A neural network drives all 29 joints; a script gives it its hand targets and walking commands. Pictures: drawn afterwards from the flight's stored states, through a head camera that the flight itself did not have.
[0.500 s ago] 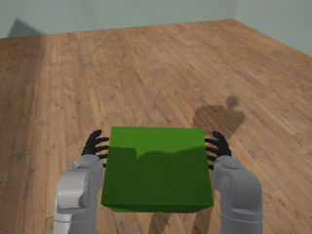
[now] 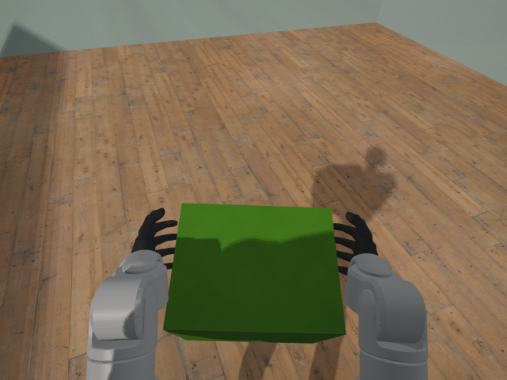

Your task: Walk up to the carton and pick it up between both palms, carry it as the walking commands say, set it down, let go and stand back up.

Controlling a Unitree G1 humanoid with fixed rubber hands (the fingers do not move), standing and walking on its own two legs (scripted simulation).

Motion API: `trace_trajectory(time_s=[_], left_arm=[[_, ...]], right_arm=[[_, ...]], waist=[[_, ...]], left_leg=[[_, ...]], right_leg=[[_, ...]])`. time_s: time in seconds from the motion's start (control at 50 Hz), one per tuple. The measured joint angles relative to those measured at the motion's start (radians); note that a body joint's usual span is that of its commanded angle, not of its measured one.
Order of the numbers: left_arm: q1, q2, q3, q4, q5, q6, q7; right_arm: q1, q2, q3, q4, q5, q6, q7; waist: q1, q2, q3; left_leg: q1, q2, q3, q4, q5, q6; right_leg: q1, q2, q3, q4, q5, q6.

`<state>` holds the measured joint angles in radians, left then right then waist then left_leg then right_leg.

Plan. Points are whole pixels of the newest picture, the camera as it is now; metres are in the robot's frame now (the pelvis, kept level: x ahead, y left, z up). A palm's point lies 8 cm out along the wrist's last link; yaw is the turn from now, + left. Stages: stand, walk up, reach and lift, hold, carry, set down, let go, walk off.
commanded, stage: carry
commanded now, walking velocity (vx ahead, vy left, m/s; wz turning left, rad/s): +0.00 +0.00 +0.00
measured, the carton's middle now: (253, 279) +0.28 +0.00 +0.02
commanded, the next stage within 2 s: hold in 1.04 s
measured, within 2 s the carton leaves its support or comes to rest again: neither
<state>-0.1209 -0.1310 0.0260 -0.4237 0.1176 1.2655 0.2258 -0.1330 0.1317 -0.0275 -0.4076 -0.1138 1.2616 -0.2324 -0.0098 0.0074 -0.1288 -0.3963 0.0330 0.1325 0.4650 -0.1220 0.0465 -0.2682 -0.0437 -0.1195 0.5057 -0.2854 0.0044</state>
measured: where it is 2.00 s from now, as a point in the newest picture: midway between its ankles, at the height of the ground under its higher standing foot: outside the picture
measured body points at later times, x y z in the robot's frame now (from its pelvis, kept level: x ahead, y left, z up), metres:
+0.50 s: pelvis +0.03 -0.02 +0.00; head +0.01 -0.02 +0.45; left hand +0.30 +0.13 +0.09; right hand +0.30 -0.17 +0.09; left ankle +0.08 +0.09 -0.74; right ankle -0.02 -0.12 -0.74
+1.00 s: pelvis +0.04 -0.03 +0.00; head +0.02 -0.03 +0.45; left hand +0.32 +0.12 +0.07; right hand +0.32 -0.18 +0.07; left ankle +0.08 +0.10 -0.74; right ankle -0.02 -0.12 -0.74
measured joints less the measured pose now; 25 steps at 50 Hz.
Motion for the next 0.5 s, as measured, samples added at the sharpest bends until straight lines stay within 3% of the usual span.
trace_trajectory(time_s=[0.5], left_arm=[[0.005,0.000,0.010,0.035,-0.002,-0.048,-0.009]], right_arm=[[0.010,-0.001,0.002,0.029,0.003,-0.041,0.003]], waist=[[0.002,-0.007,0.006]], left_leg=[[0.036,0.016,-0.006,0.025,-0.058,-0.030]], right_leg=[[0.049,0.015,0.001,-0.006,-0.047,-0.018]])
